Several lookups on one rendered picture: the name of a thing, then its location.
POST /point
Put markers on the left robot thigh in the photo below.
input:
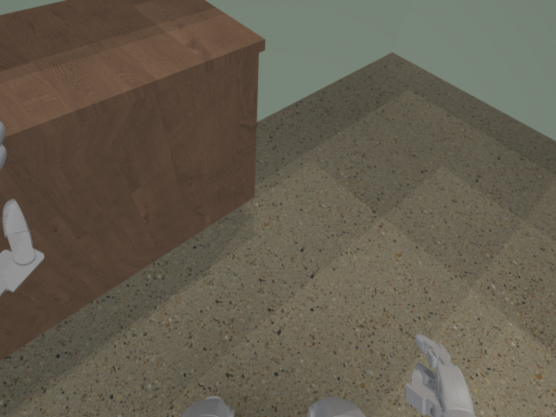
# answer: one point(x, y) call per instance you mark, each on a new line
point(209, 408)

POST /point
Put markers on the counter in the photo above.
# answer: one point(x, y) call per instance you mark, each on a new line
point(130, 127)

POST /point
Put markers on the robot thigh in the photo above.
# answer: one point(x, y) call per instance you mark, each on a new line
point(334, 407)
point(209, 408)

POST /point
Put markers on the right robot hand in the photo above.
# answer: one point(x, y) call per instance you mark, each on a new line
point(444, 390)

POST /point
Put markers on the right robot thigh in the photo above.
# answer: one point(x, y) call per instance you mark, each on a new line
point(334, 407)

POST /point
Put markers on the left robot hand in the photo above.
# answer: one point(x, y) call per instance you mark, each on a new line
point(17, 265)

